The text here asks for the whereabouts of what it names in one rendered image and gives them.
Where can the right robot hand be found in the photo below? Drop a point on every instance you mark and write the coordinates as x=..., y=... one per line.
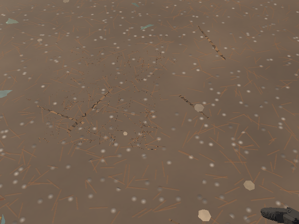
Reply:
x=281, y=215

